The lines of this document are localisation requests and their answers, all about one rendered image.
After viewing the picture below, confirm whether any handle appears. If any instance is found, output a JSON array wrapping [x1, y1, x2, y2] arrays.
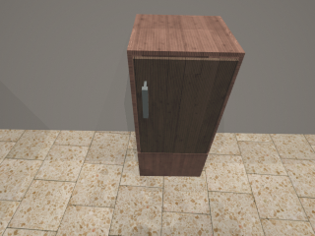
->
[[142, 81, 149, 119]]

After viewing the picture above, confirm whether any cupboard door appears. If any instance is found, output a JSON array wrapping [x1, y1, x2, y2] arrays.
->
[[133, 56, 239, 154]]

